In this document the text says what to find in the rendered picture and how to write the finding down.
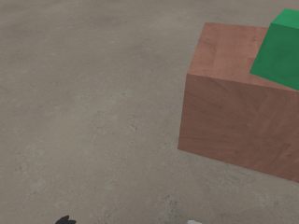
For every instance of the pedestal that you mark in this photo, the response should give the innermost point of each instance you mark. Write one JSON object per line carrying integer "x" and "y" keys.
{"x": 229, "y": 114}

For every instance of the carton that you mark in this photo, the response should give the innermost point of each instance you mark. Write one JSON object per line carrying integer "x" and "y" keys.
{"x": 278, "y": 57}

